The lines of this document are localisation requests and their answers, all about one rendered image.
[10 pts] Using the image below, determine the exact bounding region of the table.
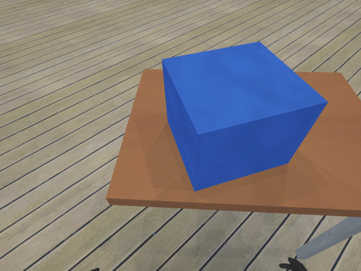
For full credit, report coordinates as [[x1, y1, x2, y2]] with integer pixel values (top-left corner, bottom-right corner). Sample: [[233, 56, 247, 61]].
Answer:
[[106, 69, 361, 260]]

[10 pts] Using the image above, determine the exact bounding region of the carton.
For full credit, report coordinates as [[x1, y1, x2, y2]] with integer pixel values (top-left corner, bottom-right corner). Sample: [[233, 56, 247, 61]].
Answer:
[[162, 42, 328, 191]]

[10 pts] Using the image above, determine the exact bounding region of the robot right hand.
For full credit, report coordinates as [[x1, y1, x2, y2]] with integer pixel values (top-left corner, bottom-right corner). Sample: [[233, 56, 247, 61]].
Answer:
[[279, 257, 307, 271]]

